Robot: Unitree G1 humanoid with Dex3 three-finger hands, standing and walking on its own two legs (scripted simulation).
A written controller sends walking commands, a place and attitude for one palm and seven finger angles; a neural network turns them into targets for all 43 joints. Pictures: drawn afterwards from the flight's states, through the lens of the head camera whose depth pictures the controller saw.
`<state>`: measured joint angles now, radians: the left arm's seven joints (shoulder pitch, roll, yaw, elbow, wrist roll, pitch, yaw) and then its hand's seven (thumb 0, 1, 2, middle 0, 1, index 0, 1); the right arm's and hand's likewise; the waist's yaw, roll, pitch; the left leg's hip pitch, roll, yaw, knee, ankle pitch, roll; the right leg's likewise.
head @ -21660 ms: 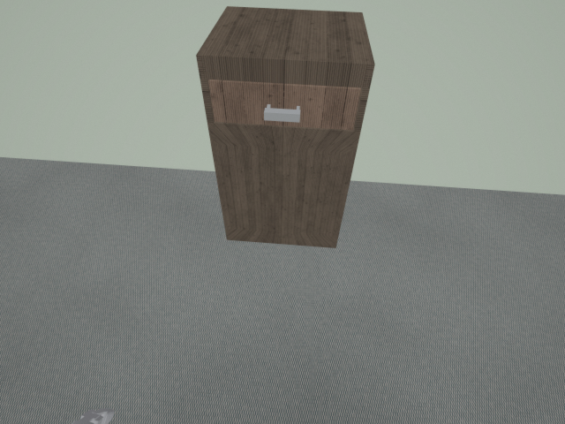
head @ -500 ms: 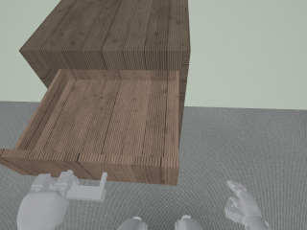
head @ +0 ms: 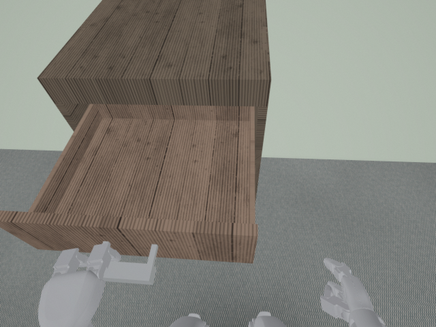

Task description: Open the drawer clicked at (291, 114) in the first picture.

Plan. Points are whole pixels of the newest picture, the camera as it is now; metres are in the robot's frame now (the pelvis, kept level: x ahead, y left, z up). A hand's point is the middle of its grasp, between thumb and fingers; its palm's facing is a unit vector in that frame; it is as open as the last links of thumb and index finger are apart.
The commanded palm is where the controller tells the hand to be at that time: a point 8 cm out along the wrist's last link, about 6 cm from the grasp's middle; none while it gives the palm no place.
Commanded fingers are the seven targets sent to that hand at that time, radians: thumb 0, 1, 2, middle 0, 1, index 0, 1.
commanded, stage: lift the hand off the handle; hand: left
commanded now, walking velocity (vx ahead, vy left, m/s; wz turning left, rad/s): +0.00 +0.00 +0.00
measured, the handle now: (126, 259) +0.23 +0.19 +0.00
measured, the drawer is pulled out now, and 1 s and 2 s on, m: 0.30 0.30 0.30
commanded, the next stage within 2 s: none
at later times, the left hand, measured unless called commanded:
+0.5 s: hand (89, 292) +0.18 +0.23 +0.01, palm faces +0.02 -0.11 -0.99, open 13.7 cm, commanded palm +0.15 +0.23 +0.06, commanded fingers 0.00 -0.50 0.30 -0.30 -1.20 -0.30 -1.20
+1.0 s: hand (85, 281) +0.19 +0.23 +0.03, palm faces -0.01 -0.12 -0.99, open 13.5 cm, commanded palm +0.17 +0.23 +0.10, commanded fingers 0.00 -0.50 0.30 -0.30 -1.20 -0.30 -1.20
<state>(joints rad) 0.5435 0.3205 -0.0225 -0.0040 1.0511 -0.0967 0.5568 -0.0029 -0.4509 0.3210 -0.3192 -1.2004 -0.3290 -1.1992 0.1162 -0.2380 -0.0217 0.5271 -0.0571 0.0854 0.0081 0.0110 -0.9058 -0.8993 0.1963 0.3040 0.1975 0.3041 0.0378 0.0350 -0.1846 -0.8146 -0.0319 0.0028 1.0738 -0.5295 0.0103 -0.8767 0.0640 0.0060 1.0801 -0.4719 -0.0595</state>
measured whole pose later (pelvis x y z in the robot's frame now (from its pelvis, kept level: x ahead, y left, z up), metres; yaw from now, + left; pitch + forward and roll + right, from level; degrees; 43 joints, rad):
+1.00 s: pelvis +0.02 +0.01 +0.03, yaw -1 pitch +11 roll +0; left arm 0.56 0.36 -0.09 -0.13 1.04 -0.01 0.45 0.00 -0.49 0.30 -0.32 -1.20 -0.39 -1.22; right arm 0.15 -0.23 0.00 0.50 -0.04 0.09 0.02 0.01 -0.91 -0.90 0.20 0.30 0.20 0.30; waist 0.06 0.05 -0.15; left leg -0.62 -0.03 0.01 0.92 -0.49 0.03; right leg -0.68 0.06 0.02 0.92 -0.43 -0.04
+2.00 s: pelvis +0.02 +0.02 +0.05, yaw -1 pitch +6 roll +0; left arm 0.63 0.41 -0.05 -0.39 0.96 0.03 0.30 0.00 -0.49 0.30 -0.32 -1.20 -0.32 -1.20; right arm 0.16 -0.24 0.02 0.47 -0.01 0.10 0.05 0.01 -0.91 -0.90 0.20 0.30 0.20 0.30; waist 0.10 0.08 -0.12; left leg -0.42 -0.03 0.02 0.75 -0.43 0.03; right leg -0.48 0.07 0.04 0.75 -0.37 -0.04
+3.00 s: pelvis +0.03 +0.03 +0.06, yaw -1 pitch +3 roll -1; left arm 0.63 0.48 0.01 -0.54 0.87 0.07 0.16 0.00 -0.49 0.30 -0.32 -1.20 -0.32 -1.20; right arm 0.17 -0.26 0.04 0.45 0.02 0.13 0.04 0.01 -0.91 -0.90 0.19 0.30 0.20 0.30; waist 0.11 0.09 -0.09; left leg -0.30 -0.03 0.01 0.63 -0.38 0.05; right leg -0.34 0.06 0.04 0.60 -0.31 -0.02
